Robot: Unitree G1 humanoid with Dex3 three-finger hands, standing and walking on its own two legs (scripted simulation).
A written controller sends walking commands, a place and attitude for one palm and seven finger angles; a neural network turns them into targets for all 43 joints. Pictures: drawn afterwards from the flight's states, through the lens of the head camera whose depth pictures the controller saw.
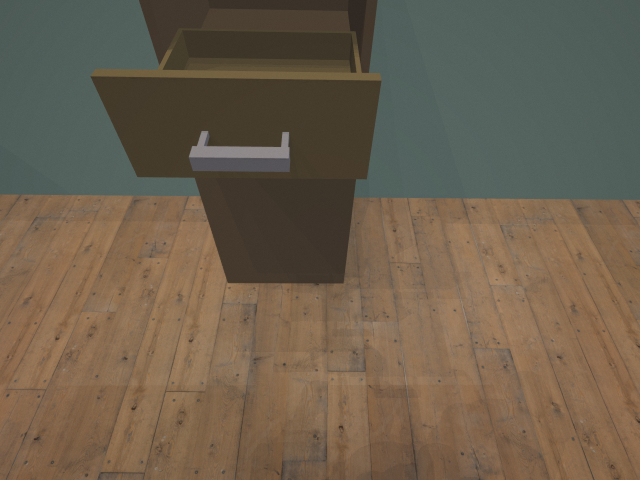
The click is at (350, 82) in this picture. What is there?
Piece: drawer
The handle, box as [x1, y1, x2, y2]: [189, 131, 289, 171]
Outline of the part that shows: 189,155 189,159 193,170 289,171 288,132 282,132 282,142 280,147 207,146 206,144 209,136 208,132 201,131 198,143 196,146 192,146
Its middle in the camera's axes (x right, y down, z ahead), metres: -0.12 -0.13 +0.57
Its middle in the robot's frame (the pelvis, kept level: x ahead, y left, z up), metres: +0.53 +0.14 +0.11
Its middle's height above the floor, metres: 0.89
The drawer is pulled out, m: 0.30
